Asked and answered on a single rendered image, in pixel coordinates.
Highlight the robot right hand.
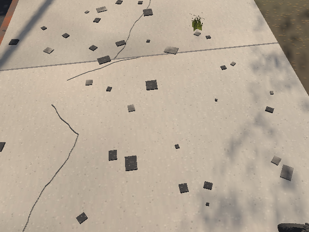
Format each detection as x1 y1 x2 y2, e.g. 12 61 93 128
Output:
277 222 309 232

